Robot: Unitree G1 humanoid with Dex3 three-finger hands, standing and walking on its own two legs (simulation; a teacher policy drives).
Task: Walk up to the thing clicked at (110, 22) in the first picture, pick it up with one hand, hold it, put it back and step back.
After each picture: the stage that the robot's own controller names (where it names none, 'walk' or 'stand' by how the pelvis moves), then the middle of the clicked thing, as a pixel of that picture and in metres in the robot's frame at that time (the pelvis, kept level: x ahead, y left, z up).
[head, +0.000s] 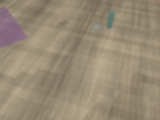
stand; (110, 19) +1.84 -0.39 -0.65
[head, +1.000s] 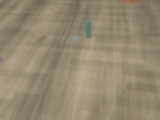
walk; (88, 29) +1.75 +0.04 -0.62
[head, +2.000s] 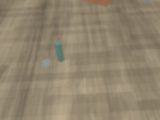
walk; (59, 51) +1.20 +0.29 -0.65
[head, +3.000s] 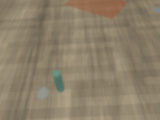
walk; (58, 81) +0.81 +0.25 -0.64
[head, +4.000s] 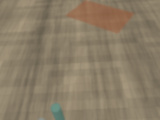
walk; (58, 115) +0.52 +0.23 -0.64
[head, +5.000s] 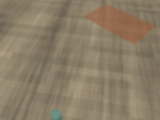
stand; out of the picture +0.46 +0.19 -0.63
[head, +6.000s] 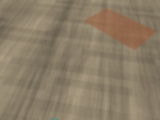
stand; out of the picture +0.42 +0.18 -0.64
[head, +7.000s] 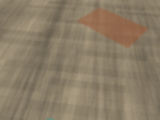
stand; out of the picture +0.43 +0.22 -0.66
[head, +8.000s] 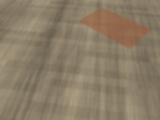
stand; out of the picture +0.41 +0.21 -0.66
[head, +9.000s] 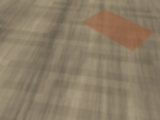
stand; out of the picture +0.41 +0.20 -0.66
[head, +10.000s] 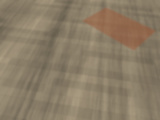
stand; out of the picture +0.41 +0.19 -0.66
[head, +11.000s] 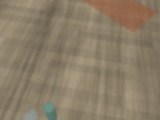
go down; (50, 113) +0.43 +0.19 -0.63
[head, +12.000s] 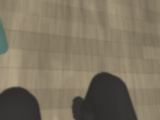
go down; out of the picture +0.52 +0.22 -0.23
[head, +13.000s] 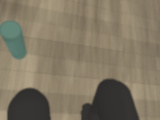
close in; (15, 43) +0.52 +0.20 -0.26
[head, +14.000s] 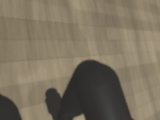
close in; out of the picture +0.51 +0.26 -0.18
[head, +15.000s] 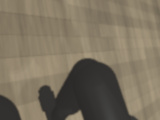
close; out of the picture +0.49 +0.27 -0.18
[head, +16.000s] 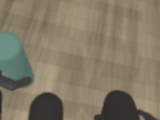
lift; (16, 66) +0.37 +0.21 -0.02
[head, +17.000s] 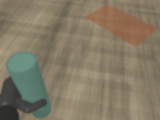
hold; (33, 90) +0.31 +0.16 +0.08
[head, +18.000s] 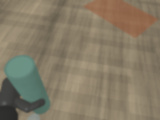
hold; (32, 89) +0.31 +0.16 +0.05
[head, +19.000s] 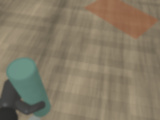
hold; (33, 92) +0.31 +0.16 +0.04
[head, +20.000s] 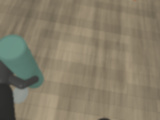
crouch; (25, 67) +0.40 +0.17 -0.01
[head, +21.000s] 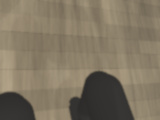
lower; out of the picture +0.52 +0.21 -0.07
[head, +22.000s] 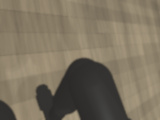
lower; out of the picture +0.48 +0.27 -0.19
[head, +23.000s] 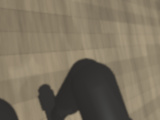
lower; out of the picture +0.49 +0.27 -0.18
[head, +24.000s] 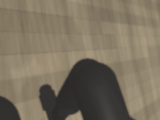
lower; out of the picture +0.48 +0.27 -0.18
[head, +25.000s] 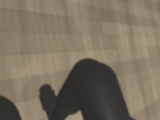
lower; out of the picture +0.48 +0.27 -0.18
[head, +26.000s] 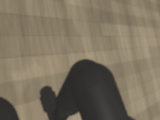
open; out of the picture +0.49 +0.26 -0.18
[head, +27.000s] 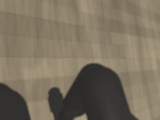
stand; out of the picture +0.48 +0.25 -0.19
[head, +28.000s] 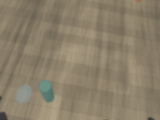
stand; (47, 92) +0.45 +0.17 -0.49
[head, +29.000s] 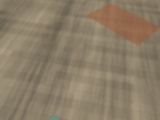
stand; out of the picture +0.42 +0.16 -0.60
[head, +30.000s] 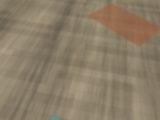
stand; out of the picture +0.42 +0.16 -0.60
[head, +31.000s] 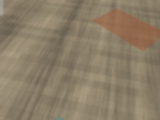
stand; out of the picture +0.42 +0.16 -0.64
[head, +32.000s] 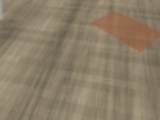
stand; out of the picture +0.43 +0.17 -0.66
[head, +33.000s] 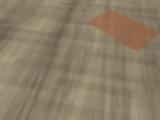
stand; out of the picture +0.41 +0.18 -0.66
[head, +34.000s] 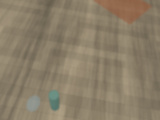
walk; (54, 101) +0.49 +0.13 -0.64
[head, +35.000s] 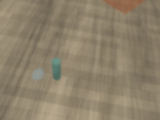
walk; (56, 69) +0.78 +0.18 -0.64
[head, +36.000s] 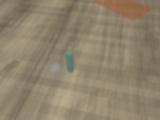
walk; (70, 62) +1.08 +0.19 -0.64
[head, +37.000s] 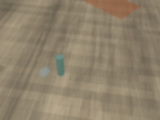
stand; (60, 65) +1.00 +0.18 -0.65
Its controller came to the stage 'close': yes
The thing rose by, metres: 0.70
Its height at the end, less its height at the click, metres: +0.00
